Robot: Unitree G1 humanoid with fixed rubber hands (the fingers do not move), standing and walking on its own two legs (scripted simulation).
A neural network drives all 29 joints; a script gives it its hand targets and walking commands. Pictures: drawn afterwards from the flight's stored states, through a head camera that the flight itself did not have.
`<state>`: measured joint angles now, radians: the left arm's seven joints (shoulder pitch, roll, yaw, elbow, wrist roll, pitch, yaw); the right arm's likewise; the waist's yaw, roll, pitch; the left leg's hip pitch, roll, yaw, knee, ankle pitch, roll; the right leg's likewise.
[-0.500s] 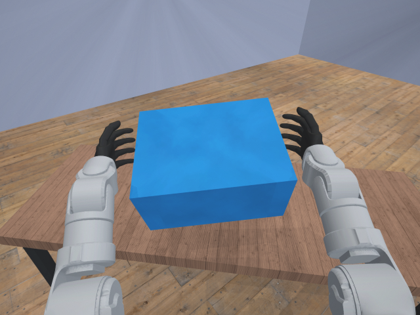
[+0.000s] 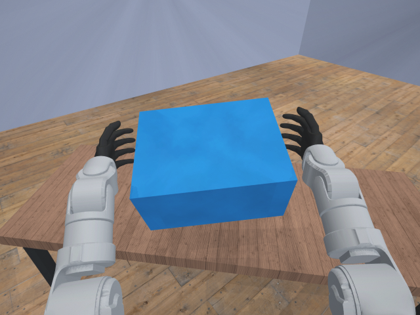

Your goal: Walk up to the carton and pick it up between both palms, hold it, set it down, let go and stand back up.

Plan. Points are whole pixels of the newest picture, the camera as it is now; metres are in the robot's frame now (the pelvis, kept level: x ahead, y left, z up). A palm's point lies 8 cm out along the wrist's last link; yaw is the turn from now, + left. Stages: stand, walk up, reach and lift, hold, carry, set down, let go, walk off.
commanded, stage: set down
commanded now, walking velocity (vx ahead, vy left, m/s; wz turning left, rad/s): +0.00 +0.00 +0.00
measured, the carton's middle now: (210, 162) +0.43 +0.01 +0.13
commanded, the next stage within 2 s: none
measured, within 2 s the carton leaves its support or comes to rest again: neither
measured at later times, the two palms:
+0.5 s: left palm (113, 153) +0.39 +0.21 +0.18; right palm (305, 138) +0.40 -0.18 +0.21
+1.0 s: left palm (121, 173) +0.38 +0.20 +0.13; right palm (303, 153) +0.40 -0.18 +0.18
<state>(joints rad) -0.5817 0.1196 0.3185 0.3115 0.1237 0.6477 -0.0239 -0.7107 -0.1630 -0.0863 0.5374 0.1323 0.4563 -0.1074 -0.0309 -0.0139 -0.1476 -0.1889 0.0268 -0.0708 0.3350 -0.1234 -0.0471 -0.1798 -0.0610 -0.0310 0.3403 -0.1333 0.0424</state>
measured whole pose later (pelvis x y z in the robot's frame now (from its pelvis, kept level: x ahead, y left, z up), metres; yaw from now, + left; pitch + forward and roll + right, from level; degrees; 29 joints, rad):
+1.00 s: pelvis +0.02 -0.01 +0.00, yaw +0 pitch -2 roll +0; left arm -0.53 0.07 0.36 0.45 0.21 0.33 -0.03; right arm -0.68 -0.05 -0.24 0.69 -0.03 0.02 -0.08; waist -0.03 -0.05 -0.06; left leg -0.15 0.04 -0.07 0.33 -0.15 -0.06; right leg -0.15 -0.05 -0.04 0.34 -0.16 0.04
